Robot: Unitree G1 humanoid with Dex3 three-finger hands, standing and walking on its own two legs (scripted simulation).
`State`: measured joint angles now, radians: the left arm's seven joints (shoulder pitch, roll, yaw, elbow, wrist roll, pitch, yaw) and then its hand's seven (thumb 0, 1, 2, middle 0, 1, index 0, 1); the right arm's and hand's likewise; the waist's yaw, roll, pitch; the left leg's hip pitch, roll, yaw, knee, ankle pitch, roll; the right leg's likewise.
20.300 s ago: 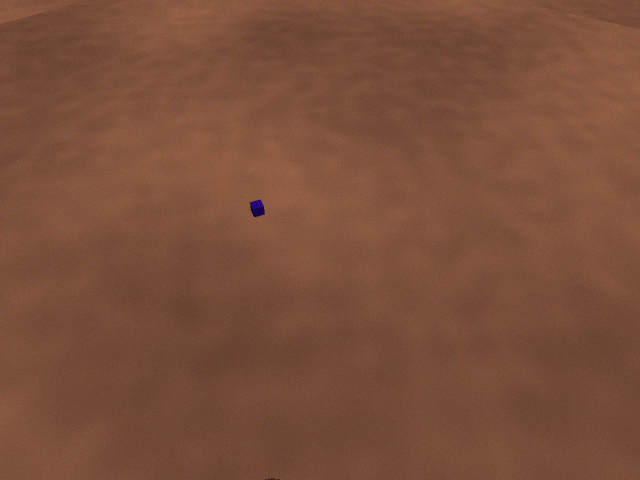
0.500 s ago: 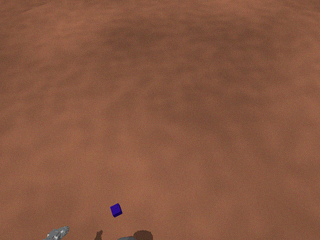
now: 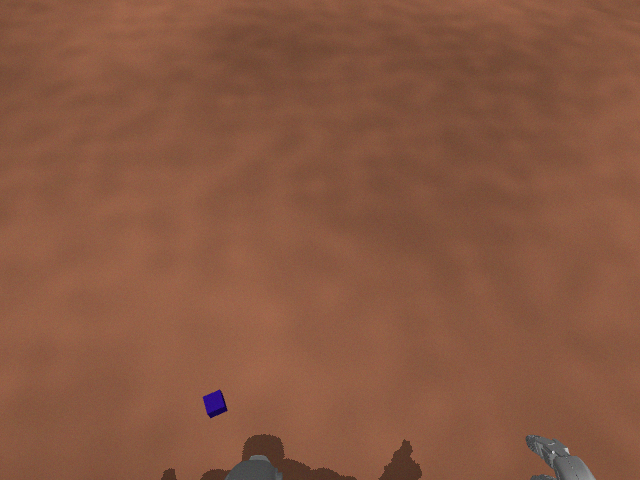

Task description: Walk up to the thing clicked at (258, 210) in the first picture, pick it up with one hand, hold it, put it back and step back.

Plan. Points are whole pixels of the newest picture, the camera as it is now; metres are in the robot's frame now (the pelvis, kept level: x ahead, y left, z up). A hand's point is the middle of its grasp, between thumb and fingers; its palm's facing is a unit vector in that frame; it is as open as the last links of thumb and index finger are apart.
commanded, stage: walk up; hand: left
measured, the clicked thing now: (215, 403) +0.39 +0.30 -0.73
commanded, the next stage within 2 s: stand in 1.86 s
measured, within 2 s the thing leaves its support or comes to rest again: neither
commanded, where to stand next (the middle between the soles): +0.06 -0.01 m, yaw +2 degrees
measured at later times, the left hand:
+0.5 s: hand out of the picture +0.02 +0.28 -0.13, palm faces +0.01 -0.90 -0.44, open 7.3 cm
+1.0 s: hand out of the picture +0.08 +0.29 -0.13, palm faces -0.01 -0.93 -0.38, open 7.3 cm
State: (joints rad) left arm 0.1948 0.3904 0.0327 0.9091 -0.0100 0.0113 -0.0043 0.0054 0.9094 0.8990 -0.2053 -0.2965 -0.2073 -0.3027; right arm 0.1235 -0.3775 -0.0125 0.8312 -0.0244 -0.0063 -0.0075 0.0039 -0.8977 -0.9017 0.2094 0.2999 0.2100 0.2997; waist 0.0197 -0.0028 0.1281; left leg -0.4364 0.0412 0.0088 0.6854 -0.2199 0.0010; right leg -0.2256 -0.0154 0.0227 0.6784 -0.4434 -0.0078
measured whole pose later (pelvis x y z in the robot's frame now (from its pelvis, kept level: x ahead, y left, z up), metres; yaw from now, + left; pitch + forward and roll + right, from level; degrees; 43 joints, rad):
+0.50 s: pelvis -0.03 +0.00 +0.01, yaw +2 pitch -4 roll -1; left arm 0.24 0.40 0.03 0.97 0.03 -0.05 0.01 0.01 0.91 0.90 -0.21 -0.30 -0.21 -0.30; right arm 0.19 -0.39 -0.03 0.97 -0.01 0.03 0.03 0.01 -0.90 -0.90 0.21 0.30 0.21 0.30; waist -0.01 0.05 0.08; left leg -0.30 0.04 -0.06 0.67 -0.33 -0.01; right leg -0.25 -0.01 -0.04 0.62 -0.29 0.00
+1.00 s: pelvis +0.00 +0.03 +0.02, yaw +2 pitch -2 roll +0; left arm 0.14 0.39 0.00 1.03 0.00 -0.03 0.00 0.01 0.91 0.90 -0.21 -0.30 -0.21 -0.30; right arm 0.16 -0.37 -0.03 1.03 0.00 -0.01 0.01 0.01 -0.90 -0.90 0.21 0.30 0.21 0.30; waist -0.01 0.00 0.06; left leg -0.18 -0.01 0.00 0.51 -0.30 0.02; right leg -0.18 -0.04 0.00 0.50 -0.28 0.03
